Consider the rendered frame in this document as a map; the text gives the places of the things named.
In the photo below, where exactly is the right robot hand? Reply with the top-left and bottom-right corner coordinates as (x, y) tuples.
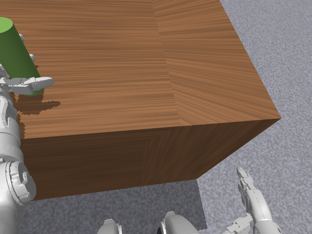
(221, 166), (273, 234)

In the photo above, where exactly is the left robot hand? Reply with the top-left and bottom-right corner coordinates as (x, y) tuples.
(0, 34), (54, 95)

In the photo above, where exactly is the right robot arm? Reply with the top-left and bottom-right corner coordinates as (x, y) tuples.
(253, 220), (282, 234)

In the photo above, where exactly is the can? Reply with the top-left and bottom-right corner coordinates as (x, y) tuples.
(0, 17), (44, 96)

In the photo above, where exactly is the left robot arm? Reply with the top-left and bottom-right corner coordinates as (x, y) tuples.
(0, 88), (36, 234)

